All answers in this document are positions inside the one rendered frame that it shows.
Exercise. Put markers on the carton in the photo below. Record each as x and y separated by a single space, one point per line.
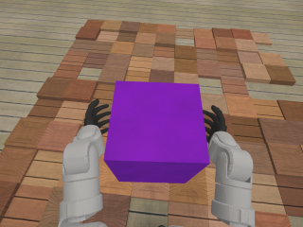
156 132

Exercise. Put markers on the right robot hand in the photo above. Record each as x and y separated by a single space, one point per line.
218 123

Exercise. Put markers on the robot left forearm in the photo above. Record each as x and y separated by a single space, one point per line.
81 197

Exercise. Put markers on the robot right forearm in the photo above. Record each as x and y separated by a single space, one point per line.
232 203

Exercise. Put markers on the left robot hand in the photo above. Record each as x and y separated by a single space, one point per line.
91 117

